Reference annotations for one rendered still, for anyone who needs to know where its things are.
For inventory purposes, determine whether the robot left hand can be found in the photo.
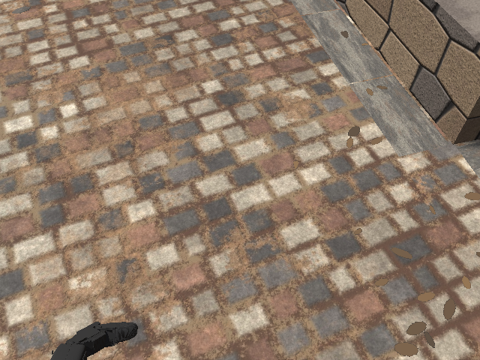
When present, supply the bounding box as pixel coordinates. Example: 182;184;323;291
50;322;138;360

